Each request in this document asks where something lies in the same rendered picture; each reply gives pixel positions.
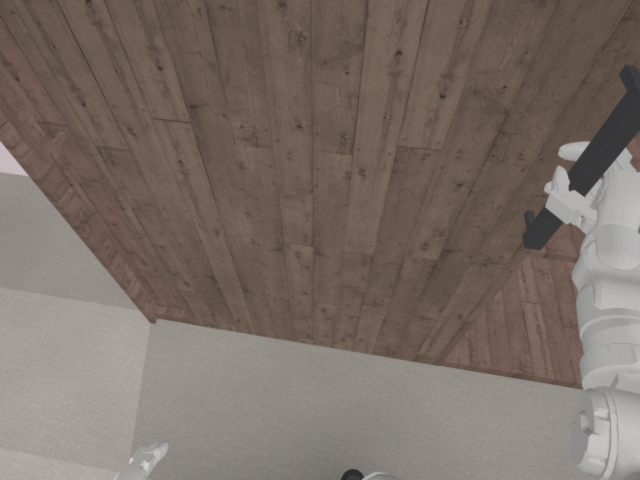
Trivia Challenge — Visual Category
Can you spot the robot right hand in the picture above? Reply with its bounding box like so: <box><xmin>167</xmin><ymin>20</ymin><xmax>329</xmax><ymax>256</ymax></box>
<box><xmin>544</xmin><ymin>141</ymin><xmax>640</xmax><ymax>235</ymax></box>

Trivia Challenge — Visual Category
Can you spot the handle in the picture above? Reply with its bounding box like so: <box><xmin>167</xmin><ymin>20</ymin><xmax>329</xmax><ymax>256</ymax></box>
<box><xmin>522</xmin><ymin>64</ymin><xmax>640</xmax><ymax>251</ymax></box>
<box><xmin>0</xmin><ymin>70</ymin><xmax>59</xmax><ymax>163</ymax></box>

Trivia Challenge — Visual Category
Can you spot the robot right forearm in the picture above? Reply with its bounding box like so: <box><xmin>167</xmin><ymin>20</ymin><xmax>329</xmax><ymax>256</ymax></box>
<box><xmin>572</xmin><ymin>225</ymin><xmax>640</xmax><ymax>394</ymax></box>

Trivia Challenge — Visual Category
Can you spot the robot left hand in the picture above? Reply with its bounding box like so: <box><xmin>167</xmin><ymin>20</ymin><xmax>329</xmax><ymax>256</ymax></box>
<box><xmin>114</xmin><ymin>441</ymin><xmax>168</xmax><ymax>480</ymax></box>

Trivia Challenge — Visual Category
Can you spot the right robot upper arm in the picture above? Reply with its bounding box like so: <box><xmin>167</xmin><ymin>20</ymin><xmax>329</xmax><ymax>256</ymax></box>
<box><xmin>569</xmin><ymin>386</ymin><xmax>640</xmax><ymax>480</ymax></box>

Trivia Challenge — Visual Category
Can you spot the wardrobe door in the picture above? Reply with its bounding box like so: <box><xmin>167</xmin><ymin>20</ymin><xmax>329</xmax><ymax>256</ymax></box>
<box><xmin>0</xmin><ymin>16</ymin><xmax>183</xmax><ymax>310</ymax></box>
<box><xmin>0</xmin><ymin>0</ymin><xmax>640</xmax><ymax>366</ymax></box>

